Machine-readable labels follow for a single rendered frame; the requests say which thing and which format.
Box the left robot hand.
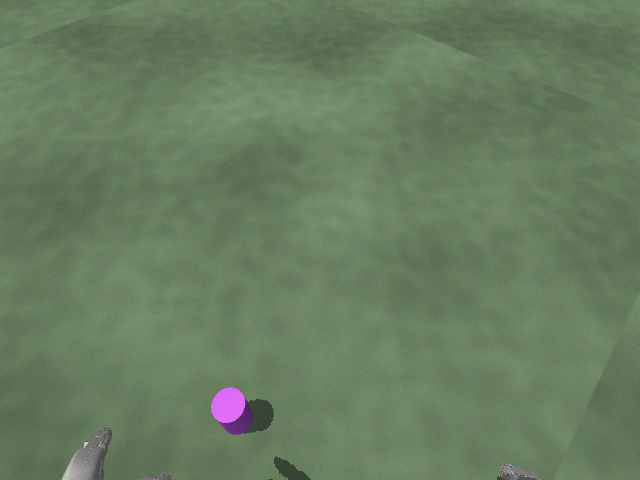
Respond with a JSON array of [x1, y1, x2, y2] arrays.
[[62, 428, 171, 480]]

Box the right robot hand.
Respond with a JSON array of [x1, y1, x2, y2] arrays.
[[500, 463, 541, 480]]

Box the can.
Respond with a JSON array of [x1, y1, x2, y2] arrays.
[[211, 387, 253, 435]]

